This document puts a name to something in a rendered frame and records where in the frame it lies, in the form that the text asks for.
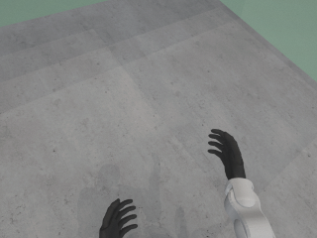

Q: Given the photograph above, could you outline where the left robot hand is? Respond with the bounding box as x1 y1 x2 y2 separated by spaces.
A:
99 198 138 238

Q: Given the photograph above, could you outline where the right robot hand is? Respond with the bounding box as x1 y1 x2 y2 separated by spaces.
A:
207 129 246 180

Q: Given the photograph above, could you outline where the robot right forearm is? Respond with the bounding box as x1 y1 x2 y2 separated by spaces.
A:
224 178 276 238

